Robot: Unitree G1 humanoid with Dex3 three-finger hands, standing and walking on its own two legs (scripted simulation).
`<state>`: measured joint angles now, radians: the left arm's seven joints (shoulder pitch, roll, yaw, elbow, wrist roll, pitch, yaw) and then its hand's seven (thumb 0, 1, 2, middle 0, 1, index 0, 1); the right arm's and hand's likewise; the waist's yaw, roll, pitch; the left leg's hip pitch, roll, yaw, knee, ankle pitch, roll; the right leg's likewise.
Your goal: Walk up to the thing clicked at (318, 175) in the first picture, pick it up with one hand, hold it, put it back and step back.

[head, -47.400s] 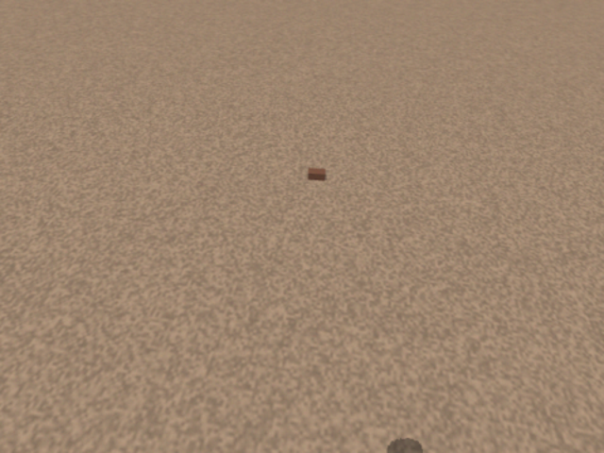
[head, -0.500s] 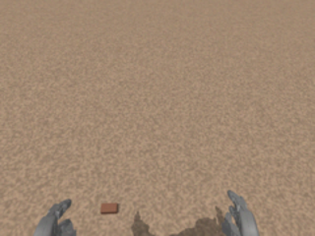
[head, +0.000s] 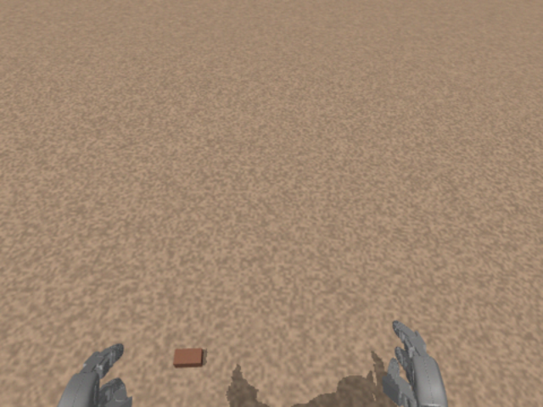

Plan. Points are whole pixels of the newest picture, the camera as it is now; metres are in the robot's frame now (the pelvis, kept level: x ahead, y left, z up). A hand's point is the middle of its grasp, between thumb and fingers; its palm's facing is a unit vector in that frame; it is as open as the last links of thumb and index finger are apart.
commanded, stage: home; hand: left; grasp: from above
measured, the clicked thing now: (188, 357) +0.42 +0.21 -0.69
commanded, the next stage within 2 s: stand in 0.82 s
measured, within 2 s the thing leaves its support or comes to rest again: neither
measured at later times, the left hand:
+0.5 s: hand (127, 402) +0.17 +0.18 -0.04, palm faces +0.04 -0.98 -0.19, open 7.4 cm
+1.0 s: hand (122, 404) +0.17 +0.19 -0.07, palm faces +0.01 -0.96 -0.29, open 7.4 cm
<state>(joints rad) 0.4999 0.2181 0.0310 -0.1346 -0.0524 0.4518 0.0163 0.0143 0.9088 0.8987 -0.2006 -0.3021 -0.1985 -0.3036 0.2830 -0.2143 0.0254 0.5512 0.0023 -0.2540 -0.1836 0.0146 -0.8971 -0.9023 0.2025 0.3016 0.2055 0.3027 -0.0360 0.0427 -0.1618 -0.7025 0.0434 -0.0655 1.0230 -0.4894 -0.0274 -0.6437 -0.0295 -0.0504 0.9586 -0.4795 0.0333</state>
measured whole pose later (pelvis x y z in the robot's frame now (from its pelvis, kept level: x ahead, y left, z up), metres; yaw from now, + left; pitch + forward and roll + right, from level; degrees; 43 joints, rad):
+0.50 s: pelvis +0.00 +0.00 +0.00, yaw +0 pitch +10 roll -3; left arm 0.50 0.22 0.03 -0.14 -0.05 0.46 0.02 0.01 0.91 0.90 -0.20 -0.30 -0.20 -0.30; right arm 0.29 -0.21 0.02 0.55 0.00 -0.25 -0.18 0.01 -0.90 -0.90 0.20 0.30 0.21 0.30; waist -0.04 0.04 -0.16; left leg -0.70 0.04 -0.06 1.03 -0.50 -0.02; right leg -0.64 -0.03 -0.05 0.96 -0.48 0.04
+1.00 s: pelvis -0.01 +0.00 +0.01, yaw +0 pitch +5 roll -1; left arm 0.33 0.26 0.00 0.19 0.03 0.22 0.03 0.01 0.91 0.90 -0.20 -0.30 -0.20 -0.30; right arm 0.21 -0.24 0.01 0.68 -0.08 -0.14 -0.10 0.01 -0.90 -0.90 0.20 0.30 0.20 0.30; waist 0.01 0.01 -0.05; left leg -0.59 0.03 -0.04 0.97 -0.47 -0.02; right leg -0.55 -0.05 -0.03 0.94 -0.47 0.03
